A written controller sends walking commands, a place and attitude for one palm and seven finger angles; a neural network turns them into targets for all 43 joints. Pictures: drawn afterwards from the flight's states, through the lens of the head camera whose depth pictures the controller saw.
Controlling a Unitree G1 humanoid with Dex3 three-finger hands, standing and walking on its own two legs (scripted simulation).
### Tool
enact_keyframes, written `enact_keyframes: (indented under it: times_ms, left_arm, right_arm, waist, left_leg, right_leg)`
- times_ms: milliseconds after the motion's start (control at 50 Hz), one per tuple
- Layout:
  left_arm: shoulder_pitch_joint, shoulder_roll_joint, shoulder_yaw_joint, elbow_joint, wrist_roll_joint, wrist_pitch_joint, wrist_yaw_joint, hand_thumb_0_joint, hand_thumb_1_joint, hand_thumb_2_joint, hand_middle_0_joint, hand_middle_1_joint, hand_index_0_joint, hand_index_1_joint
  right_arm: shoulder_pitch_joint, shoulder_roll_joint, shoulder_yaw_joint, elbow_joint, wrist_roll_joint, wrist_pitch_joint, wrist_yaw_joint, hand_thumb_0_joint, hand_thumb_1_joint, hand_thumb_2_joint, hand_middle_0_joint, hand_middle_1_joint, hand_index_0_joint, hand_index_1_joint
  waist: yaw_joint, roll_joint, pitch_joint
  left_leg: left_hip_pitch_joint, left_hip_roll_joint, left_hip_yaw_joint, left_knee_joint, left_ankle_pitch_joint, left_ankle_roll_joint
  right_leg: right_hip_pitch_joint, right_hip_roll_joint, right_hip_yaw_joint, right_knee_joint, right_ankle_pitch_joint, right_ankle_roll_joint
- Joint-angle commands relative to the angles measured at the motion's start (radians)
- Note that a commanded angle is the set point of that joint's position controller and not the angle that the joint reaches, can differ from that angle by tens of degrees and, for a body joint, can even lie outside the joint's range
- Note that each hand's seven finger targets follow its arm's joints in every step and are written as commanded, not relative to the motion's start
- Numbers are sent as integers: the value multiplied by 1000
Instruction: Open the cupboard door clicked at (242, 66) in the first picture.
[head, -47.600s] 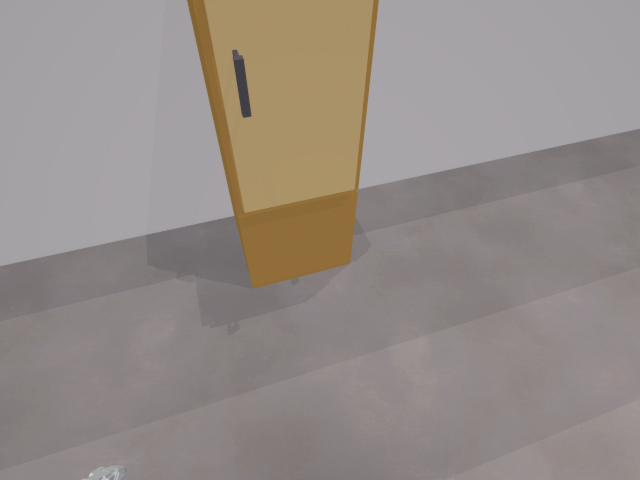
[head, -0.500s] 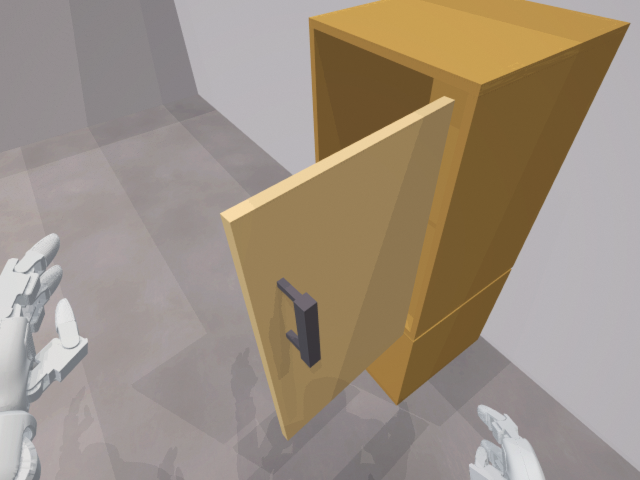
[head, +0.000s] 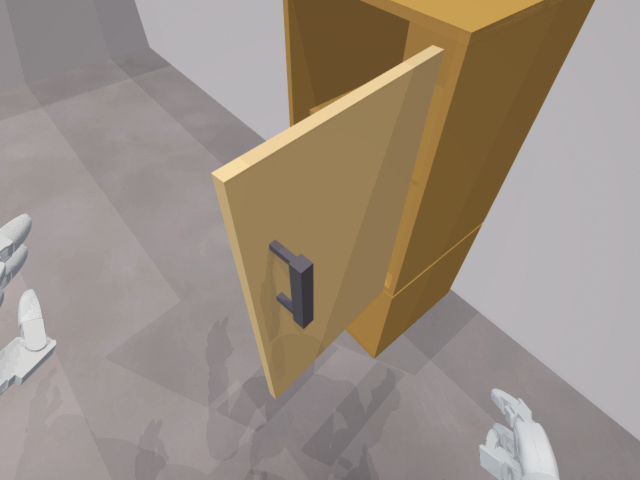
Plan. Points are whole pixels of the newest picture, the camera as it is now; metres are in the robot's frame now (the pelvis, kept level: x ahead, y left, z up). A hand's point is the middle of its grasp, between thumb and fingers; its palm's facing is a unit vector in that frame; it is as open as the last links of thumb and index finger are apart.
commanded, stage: step back with the hand held close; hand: left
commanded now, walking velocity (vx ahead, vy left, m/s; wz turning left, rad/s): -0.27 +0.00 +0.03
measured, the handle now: (291, 285) +0.33 +0.06 +0.06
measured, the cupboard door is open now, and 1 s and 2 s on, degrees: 96 96 96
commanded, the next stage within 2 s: stop stepping back and stand still in 0.90 s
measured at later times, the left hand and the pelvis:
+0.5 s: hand out of the picture +0.14 +0.29 +0.17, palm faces +0.45 -0.75 -0.48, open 7.4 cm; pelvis -0.07 +0.02 -0.01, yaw +2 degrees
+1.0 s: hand out of the picture +0.06 +0.25 +0.17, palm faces +0.33 -0.82 -0.47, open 7.4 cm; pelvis -0.17 +0.00 -0.01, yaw -3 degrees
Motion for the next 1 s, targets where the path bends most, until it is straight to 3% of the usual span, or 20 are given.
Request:
enact_keyframes:
  times_ms: [0,140,220,260,320,360,380,420,480,580,640,680,740,780,820,860,900,920,940,980]
  left_arm:
    - [-11,159,145,-222,4,-80,34,0,900,900,-200,-300,-200,-300]
    - [-72,145,154,-196,32,-104,40,0,900,900,-200,-300,-200,-300]
    - [-81,155,145,-233,25,-115,49,0,900,900,-200,-300,-200,-300]
    - [-92,154,134,-258,19,-120,61,0,900,900,-200,-300,-200,-300]
    - [-69,179,170,-288,16,-128,72,0,900,900,-200,-300,-200,-300]
    - [-72,180,205,-321,30,-145,71,0,900,900,-200,-300,-200,-300]
    - [-88,202,215,-315,39,-148,70,0,900,900,-200,-300,-200,-300]
    - [-73,193,213,-287,32,-148,72,0,900,900,-200,-300,-200,-300]
    - [0,134,159,-250,10,-136,70,0,900,900,-200,-300,-200,-300]
    - [-34,125,97,-249,-3,-101,56,0,900,900,-200,-300,-200,-300]
    - [-39,174,124,-265,-27,-102,41,0,900,900,-200,-300,-200,-300]
    - [-19,225,163,-282,-35,-116,26,0,900,900,-200,-300,-200,-300]
    - [-75,271,205,-282,-50,-146,23,0,900,900,-200,-300,-200,-300]
    - [-79,245,181,-274,-54,-134,21,0,900,900,-200,-300,-200,-300]
    - [-25,242,193,-214,-49,-115,13,0,900,900,-200,-300,-200,-300]
    - [-52,234,182,-195,-47,-109,4,0,900,900,-200,-300,-200,-300]
    - [-80,226,173,-182,-51,-123,-2,0,900,900,-200,-300,-200,-300]
    - [-67,229,182,-193,-50,-120,2,0,900,900,-200,-300,-200,-300]
    - [-61,224,185,-208,-49,-116,6,0,900,900,-200,-300,-200,-300]
    - [8,229,199,-207,-59,-106,11,0,900,900,-200,-300,-200,-300]
  right_arm:
    - [-81,-119,-40,-169,-8,-66,-8,0,-900,-900,200,300,200,300]
    - [-56,-125,-43,-171,-11,-94,-6,0,-900,-900,200,300,200,300]
    - [-28,-114,-44,-147,-15,-105,2,0,-900,-900,200,300,200,300]
    - [-26,-103,-36,-124,-15,-106,6,0,-900,-900,200,300,200,300]
    - [-42,-110,-30,-125,-17,-108,-4,0,-900,-900,200,300,200,300]
    - [-72,-132,-32,-143,-29,-127,-11,0,-900,-900,200,300,200,300]
    - [-73,-113,-37,-138,-36,-135,-12,0,-900,-900,200,300,200,300]
    - [-54,-87,-47,-109,-39,-154,3,0,-900,-900,200,300,200,300]
    - [-55,-82,-42,-84,-35,-173,14,0,-900,-900,200,300,200,300]
    - [-48,-87,-32,-55,-39,-167,24,0,-900,-900,200,300,200,300]
    - [-55,-88,-32,-53,-43,-144,30,0,-900,-900,200,300,200,300]
    - [-71,-84,-26,-59,-47,-119,34,0,-900,-900,200,300,200,300]
    - [-110,-72,-10,-67,-41,-108,27,0,-900,-900,200,300,200,300]
    - [-113,-70,-19,-73,-2,-113,10,0,-900,-900,200,300,200,300]
    - [-116,-74,-9,-86,-5,-112,0,0,-900,-900,200,300,200,300]
    - [-119,-103,-10,-93,-11,-103,-7,0,-900,-900,200,300,200,300]
    - [-133,-121,-23,-91,-25,-125,-3,0,-900,-900,200,300,200,300]
    - [-129,-121,-30,-88,-40,-134,1,0,-900,-900,200,300,200,300]
    - [-128,-118,-33,-93,-44,-135,5,0,-900,-900,200,300,200,300]
    - [-147,-113,-36,-112,-32,-132,12,0,-900,-900,200,300,200,300]
  waist:
    - [15,89,-144]
    - [4,35,-76]
    - [-9,-92,-93]
    - [-16,-105,-107]
    - [-11,18,-100]
    - [1,309,-102]
    - [-2,316,-101]
    - [3,91,-130]
    - [10,138,-167]
    - [9,225,-207]
    - [22,179,-282]
    - [26,150,-289]
    - [13,-30,-258]
    - [9,-181,-240]
    - [-4,-99,-198]
    - [-4,68,-171]
    - [13,255,-174]
    - [26,265,-187]
    - [30,241,-174]
    - [46,198,-183]
  left_leg:
    - [-114,144,-186,-141,22,11]
    - [-365,162,-213,-174,-359,49]
    - [-135,59,-141,88,-271,-2]
    - [8,32,-115,217,-190,-22]
    - [-21,94,-208,23,-240,-3]
    - [-363,310,-486,-379,-550,71]
    - [-409,364,-549,-452,-545,97]
    - [-180,329,-453,-313,-238,106]
    - [3,285,-337,-294,-64,74]
    - [142,221,-236,-369,0,4]
    - [227,204,-186,-308,238,-56]
    - [263,174,-143,-193,355,-68]
    - [287,98,-51,12,139,-62]
    - [243,43,-41,121,94,-53]
    - [193,41,-57,114,150,-42]
    - [226,114,-149,-64,500,-6]
    - [106,245,-343,-302,231,50]
    - [-24,280,-383,-411,-24,52]
    - [-128,271,-353,-458,-197,36]
    - [-213,202,-231,-393,-202,-7]
  right_leg:
    - [138,-59,100,36,101,-2]
    - [196,-53,131,104,-33,2]
    - [-84,-172,257,-117,-233,-66]
    - [-226,-237,256,-151,-235,-99]
    - [-212,-147,150,-21,-224,-51]
    - [90,41,42,395,-190,26]
    - [109,63,79,616,-238,23]
    - [-65,40,117,648,-286,9]
    - [-102,21,67,503,-300,15]
    - [1,64,-8,166,-320,-4]
    - [76,60,-14,-64,-202,-25]
    - [59,5,36,-194,-55,-45]
    - [-123,-171,137,-205,142,-63]
    - [-112,-181,90,-162,346,-39]
    - [-94,-162,63,-85,456,-20]
    - [-95,-32,19,27,321,47]
    - [-33,79,39,223,-297,27]
    - [64,92,59,310,-404,-2]
    - [141,95,50,312,-389,-27]
    - [230,87,18,131,-308,-33]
